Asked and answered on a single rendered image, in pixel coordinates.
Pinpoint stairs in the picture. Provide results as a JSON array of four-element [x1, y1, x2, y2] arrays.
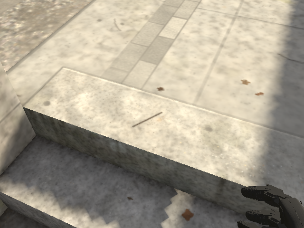
[[0, 107, 279, 228]]

